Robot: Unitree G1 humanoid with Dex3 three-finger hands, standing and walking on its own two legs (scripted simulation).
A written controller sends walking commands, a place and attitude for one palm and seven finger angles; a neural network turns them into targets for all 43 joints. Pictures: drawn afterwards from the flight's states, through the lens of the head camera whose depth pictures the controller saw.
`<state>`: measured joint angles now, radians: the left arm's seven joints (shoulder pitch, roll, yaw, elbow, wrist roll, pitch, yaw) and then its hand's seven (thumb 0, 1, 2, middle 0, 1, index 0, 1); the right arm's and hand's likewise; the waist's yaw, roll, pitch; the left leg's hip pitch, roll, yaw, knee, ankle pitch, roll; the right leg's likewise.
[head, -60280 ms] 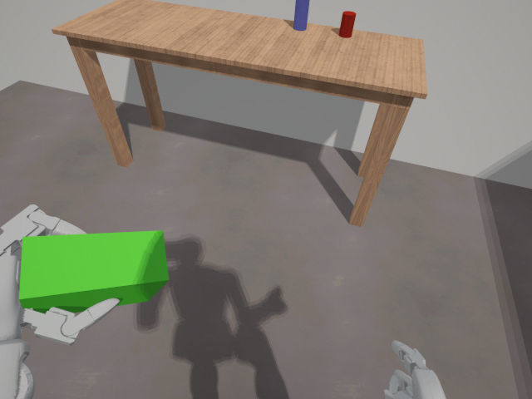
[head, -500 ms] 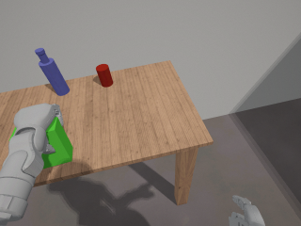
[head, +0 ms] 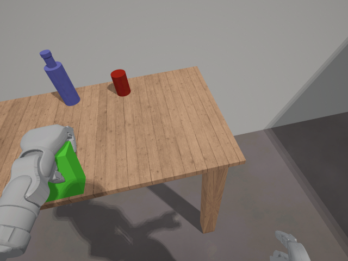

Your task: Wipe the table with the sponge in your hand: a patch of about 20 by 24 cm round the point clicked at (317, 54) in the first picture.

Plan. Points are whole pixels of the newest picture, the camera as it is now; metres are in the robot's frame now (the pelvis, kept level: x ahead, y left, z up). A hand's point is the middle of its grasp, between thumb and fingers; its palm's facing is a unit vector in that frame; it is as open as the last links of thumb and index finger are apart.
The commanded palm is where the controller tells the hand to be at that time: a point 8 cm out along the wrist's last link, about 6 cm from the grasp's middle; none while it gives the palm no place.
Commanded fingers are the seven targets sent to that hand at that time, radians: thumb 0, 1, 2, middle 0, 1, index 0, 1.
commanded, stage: move the sponge above the wiping area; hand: left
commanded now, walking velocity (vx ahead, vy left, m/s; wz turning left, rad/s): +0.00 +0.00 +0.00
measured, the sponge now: (57, 178) +0.29 +0.34 +0.01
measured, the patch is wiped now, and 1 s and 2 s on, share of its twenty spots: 0.00 0.00 0.10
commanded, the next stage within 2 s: lower the sponge onto the table in 0.74 s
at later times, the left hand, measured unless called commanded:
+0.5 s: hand (62, 154) +0.32 +0.31 +0.08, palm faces -0.12 -0.03 -0.99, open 10.0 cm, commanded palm +0.31 +0.32 +0.16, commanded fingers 0.00 0.10 1.30 -1.20 -1.60 -1.20 -1.60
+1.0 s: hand (62, 153) +0.32 +0.31 +0.08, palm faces -0.13 -0.02 -0.99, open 10.0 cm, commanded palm +0.31 +0.33 +0.16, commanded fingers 0.00 0.10 1.30 -1.20 -1.60 -1.20 -1.60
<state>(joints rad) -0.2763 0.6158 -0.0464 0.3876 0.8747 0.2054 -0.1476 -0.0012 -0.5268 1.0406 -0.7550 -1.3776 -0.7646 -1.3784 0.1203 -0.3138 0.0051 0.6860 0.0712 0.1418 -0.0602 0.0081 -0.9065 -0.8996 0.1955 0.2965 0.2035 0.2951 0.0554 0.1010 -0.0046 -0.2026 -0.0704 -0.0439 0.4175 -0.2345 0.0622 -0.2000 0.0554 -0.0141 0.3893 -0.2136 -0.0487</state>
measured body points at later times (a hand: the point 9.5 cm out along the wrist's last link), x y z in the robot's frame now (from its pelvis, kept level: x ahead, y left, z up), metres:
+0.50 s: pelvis +0.01 +0.01 +0.00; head +0.02 -0.02 +0.45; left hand +0.32 +0.30 +0.14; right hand +0.18 -0.24 -0.12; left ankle -0.01 +0.08 -0.74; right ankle -0.01 -0.09 -0.74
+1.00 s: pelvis +0.00 +0.01 +0.00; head +0.02 -0.02 +0.45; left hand +0.32 +0.31 +0.14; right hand +0.18 -0.24 -0.12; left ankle -0.01 +0.08 -0.74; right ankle -0.01 -0.09 -0.74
